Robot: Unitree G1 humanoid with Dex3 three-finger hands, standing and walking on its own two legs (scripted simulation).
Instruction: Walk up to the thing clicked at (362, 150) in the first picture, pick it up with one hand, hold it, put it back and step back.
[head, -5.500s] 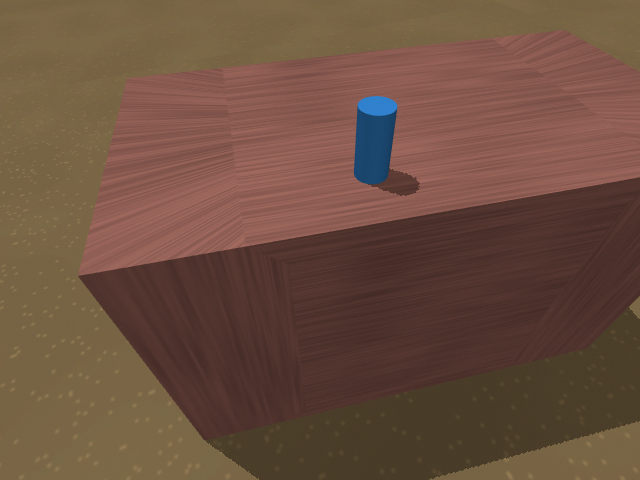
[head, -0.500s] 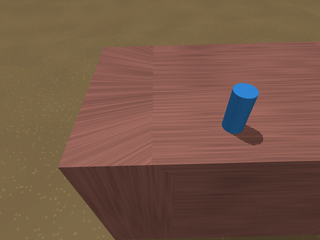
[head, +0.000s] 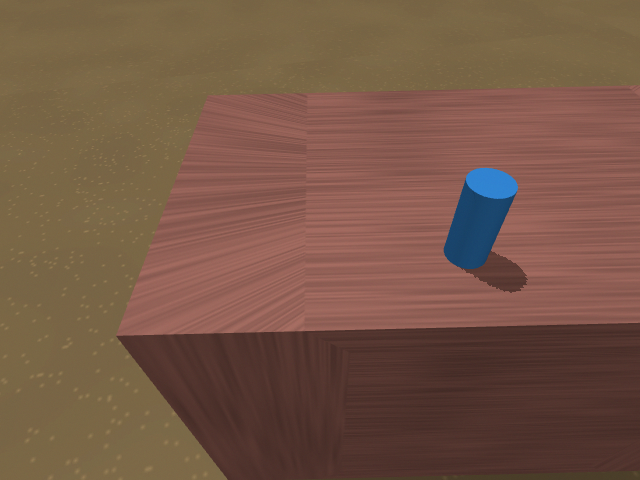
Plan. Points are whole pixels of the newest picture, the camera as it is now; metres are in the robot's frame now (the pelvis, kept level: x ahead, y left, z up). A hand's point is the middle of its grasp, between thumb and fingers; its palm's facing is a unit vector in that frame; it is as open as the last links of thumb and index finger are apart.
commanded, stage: rise first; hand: right
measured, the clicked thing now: (477, 221) +0.45 -0.21 +0.09
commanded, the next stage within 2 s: go down in 1.98 s
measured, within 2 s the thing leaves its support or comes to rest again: neither
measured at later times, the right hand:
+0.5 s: hand (540, 465) +0.18 -0.25 -0.08, palm faces +0.26 +0.90 -0.36, open 15.3 cm
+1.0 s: hand (589, 413) +0.19 -0.25 +0.07, palm faces +0.34 +0.85 -0.40, open 17.6 cm
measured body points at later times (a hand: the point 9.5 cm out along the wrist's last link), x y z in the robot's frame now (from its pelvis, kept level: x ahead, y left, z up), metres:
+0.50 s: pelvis +0.00 +0.01 -0.01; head +0.02 +0.02 +0.44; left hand +0.16 +0.27 -0.11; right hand +0.16 -0.30 -0.05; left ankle -0.02 +0.14 -0.75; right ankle +0.00 -0.12 -0.75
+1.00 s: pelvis +0.01 +0.02 -0.01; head +0.00 +0.04 +0.44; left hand +0.17 +0.28 -0.09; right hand +0.17 -0.29 +0.10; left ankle -0.02 +0.14 -0.75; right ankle +0.00 -0.12 -0.75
